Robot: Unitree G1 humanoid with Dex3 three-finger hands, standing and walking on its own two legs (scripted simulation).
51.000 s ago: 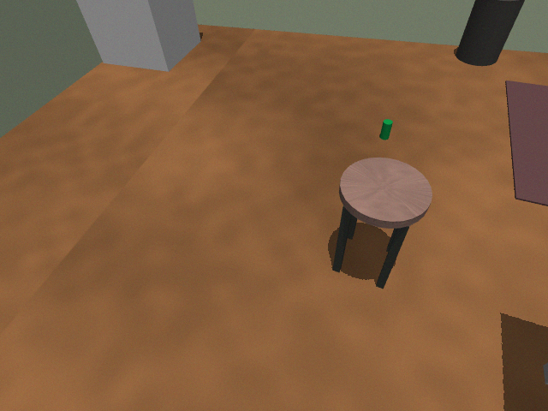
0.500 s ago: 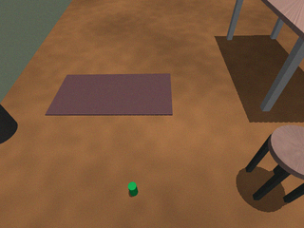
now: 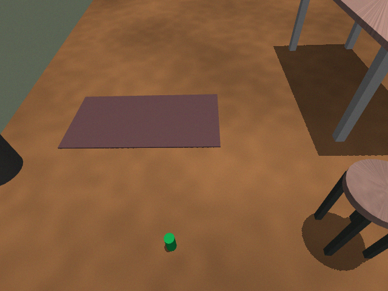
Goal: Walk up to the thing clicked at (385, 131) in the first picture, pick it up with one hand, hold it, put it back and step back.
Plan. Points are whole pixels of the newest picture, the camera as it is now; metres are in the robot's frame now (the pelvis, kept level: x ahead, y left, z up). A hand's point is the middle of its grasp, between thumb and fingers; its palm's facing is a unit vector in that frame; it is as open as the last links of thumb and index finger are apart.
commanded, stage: stand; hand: left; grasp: from above
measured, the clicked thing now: (170, 242) +0.48 +0.20 -0.73
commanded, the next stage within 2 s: rise first in 0.76 s
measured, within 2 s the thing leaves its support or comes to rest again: neither
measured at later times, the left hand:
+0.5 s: hand out of the picture +0.09 +0.25 -0.15, palm faces -0.03 -0.94 -0.34, open 7.3 cm
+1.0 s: hand out of the picture +0.13 +0.25 -0.16, palm faces +0.04 -0.94 -0.33, open 7.8 cm
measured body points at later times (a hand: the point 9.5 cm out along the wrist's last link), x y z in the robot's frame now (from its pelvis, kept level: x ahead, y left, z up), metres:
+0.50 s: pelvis +0.01 +0.00 +0.00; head +0.02 -0.01 +0.45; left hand +0.09 +0.30 -0.13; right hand +0.09 -0.30 -0.14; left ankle +0.00 +0.13 -0.75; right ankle +0.01 -0.12 -0.75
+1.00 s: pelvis +0.00 +0.00 -0.01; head +0.05 -0.01 +0.44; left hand +0.13 +0.29 -0.13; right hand +0.10 -0.29 -0.14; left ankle +0.00 +0.13 -0.75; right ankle +0.01 -0.12 -0.75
